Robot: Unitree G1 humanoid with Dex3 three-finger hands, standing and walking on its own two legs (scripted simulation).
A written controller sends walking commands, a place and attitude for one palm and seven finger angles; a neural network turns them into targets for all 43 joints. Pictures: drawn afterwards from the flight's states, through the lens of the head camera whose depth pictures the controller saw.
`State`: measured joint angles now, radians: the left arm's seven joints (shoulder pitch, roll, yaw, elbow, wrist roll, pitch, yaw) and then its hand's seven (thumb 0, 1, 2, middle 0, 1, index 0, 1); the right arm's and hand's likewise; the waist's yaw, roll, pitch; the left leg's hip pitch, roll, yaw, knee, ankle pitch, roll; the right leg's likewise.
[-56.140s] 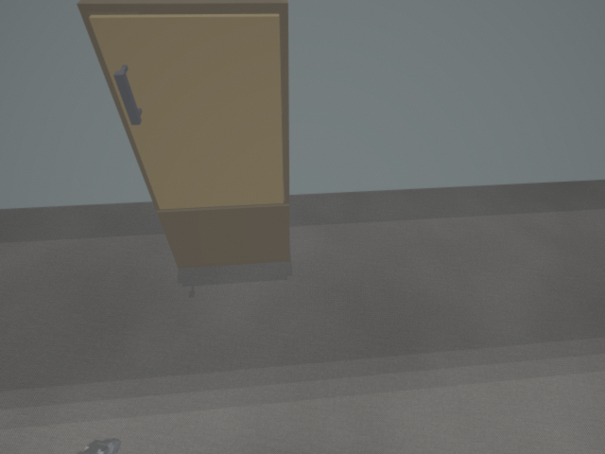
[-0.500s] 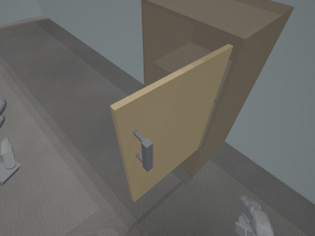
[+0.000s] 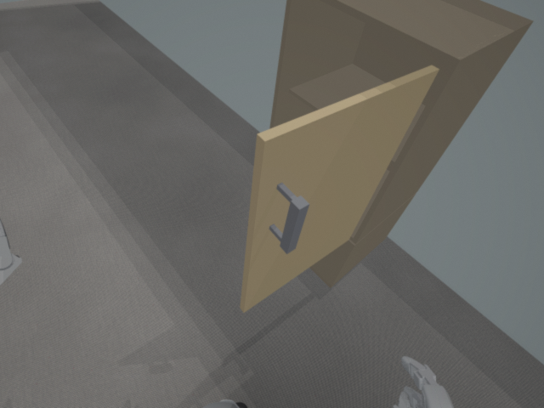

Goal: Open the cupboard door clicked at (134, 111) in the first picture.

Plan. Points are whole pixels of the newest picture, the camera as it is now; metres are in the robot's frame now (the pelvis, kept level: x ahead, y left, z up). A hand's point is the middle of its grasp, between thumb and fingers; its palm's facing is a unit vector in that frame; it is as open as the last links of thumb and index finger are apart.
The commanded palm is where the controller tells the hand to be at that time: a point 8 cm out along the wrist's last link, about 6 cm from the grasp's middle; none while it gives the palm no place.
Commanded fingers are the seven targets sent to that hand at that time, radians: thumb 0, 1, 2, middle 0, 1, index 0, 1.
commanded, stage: step back with the hand held close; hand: left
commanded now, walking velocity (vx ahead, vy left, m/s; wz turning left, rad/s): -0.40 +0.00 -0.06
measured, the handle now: (285, 218) +0.41 +0.00 +0.02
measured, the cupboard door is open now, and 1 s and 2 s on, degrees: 86 86 86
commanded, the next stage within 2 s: stop stepping back and stand still in 0.22 s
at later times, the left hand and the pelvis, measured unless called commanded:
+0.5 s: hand out of the picture +0.09 +0.26 +0.19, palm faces +0.35 -0.82 -0.46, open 7.4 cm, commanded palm +0.07 +0.29 +0.18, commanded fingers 0.00 0.90 0.90 -0.20 -0.30 -0.20 -0.30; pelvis -0.11 +0.01 -0.01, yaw -7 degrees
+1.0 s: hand out of the picture +0.03 +0.27 +0.18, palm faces +0.44 -0.77 -0.46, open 7.4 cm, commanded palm -0.01 +0.29 +0.18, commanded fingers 0.00 0.90 0.90 -0.20 -0.30 -0.20 -0.30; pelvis -0.18 +0.01 +0.01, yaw -6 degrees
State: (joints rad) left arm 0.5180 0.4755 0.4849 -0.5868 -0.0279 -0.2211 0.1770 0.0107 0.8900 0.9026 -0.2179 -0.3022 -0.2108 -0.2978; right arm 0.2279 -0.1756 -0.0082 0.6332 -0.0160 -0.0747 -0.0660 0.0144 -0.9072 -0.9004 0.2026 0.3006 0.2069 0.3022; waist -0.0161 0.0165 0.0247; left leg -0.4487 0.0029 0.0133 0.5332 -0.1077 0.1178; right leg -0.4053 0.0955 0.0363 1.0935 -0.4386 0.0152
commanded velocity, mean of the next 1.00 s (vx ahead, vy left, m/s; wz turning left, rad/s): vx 0.03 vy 0.00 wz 0.00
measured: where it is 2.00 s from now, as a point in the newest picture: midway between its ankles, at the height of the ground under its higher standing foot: outside the picture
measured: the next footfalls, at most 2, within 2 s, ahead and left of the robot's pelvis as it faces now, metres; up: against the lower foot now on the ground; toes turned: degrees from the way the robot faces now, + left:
right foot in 0.34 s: -0.17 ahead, -0.07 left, +0.00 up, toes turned -9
left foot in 0.52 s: -0.02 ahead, +0.10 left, +0.00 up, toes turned -5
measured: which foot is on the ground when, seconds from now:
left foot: down 0.00-0.36, up 0.38-0.50, down 0.52-0.82, up 0.84-1.00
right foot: up 0.00-0.32, down 0.34-1.00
